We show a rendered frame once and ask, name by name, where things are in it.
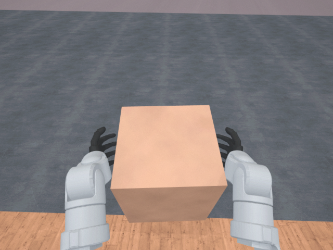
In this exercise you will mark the carton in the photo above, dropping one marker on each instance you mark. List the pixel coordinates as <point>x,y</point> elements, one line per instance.
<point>167,165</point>

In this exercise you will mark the robot right forearm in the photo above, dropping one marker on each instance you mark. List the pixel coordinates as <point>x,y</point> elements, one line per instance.
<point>253,223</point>

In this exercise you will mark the left robot hand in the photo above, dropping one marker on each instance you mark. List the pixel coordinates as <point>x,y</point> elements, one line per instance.
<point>96,143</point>

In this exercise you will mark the robot left forearm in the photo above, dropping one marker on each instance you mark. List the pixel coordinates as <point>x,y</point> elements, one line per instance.
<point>85,198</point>

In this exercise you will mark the right robot hand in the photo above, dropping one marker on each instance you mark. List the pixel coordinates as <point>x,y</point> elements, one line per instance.
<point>234,143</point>

